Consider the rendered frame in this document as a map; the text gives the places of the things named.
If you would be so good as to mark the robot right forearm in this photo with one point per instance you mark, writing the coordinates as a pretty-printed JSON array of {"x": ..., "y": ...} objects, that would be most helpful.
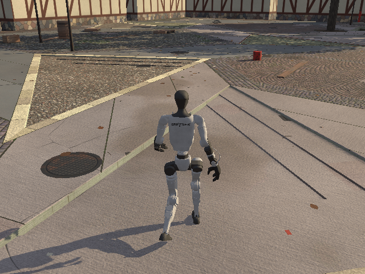
[{"x": 210, "y": 154}]

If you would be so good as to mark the left robot upper arm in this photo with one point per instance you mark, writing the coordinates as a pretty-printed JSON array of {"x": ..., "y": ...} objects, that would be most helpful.
[{"x": 161, "y": 128}]

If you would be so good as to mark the robot left thigh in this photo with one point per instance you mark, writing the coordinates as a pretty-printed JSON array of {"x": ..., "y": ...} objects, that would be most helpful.
[{"x": 171, "y": 176}]

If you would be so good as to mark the robot right hand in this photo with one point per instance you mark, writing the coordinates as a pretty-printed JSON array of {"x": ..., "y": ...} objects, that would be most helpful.
[{"x": 217, "y": 172}]

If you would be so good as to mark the robot left forearm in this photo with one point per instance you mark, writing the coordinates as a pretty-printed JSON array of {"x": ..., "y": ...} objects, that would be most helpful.
[{"x": 155, "y": 144}]

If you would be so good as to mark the robot left hand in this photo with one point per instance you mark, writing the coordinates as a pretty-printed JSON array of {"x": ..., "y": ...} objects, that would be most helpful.
[{"x": 162, "y": 146}]

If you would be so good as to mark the robot right foot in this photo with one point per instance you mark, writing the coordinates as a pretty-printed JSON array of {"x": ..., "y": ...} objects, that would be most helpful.
[{"x": 196, "y": 220}]

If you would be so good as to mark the right robot upper arm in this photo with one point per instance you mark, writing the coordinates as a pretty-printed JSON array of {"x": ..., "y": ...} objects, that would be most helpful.
[{"x": 199, "y": 120}]

